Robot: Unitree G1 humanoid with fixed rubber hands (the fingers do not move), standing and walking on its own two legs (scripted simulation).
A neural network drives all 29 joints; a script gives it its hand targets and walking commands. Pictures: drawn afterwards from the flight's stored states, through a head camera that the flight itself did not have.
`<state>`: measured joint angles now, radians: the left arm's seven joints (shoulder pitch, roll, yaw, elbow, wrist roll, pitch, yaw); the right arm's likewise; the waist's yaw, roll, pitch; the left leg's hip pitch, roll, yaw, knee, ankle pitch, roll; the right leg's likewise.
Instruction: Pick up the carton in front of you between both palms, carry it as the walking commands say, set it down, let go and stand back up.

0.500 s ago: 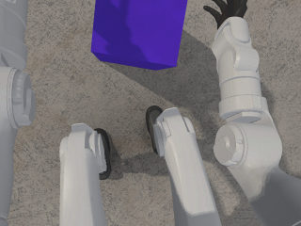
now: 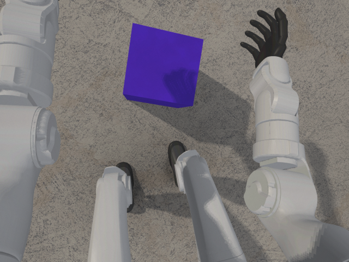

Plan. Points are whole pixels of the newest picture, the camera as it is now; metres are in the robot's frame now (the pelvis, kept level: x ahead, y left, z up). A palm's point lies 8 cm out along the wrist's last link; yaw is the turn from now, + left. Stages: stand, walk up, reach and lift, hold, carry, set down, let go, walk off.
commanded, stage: set down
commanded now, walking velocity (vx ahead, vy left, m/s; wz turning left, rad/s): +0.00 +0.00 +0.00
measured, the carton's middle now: (159, 74) +0.51 -0.08 -0.47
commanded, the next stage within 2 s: let go in 0.06 s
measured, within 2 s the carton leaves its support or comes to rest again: neither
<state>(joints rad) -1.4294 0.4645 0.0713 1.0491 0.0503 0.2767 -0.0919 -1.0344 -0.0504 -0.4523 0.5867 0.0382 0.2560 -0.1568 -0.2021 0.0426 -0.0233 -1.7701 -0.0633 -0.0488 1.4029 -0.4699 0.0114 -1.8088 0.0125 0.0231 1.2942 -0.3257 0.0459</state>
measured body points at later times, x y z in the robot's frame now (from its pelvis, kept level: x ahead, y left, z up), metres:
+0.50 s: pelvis +0.04 -0.02 +0.12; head +0.28 -0.01 +0.50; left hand +0.46 +0.16 +0.00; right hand +0.39 -0.25 +0.01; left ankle +0.05 +0.10 -0.56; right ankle +0.11 -0.14 -0.56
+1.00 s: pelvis +0.10 -0.02 +0.18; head +0.18 +0.00 +0.62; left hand +0.34 +0.20 +0.08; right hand +0.27 -0.25 +0.10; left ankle +0.05 +0.10 -0.56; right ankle +0.11 -0.14 -0.56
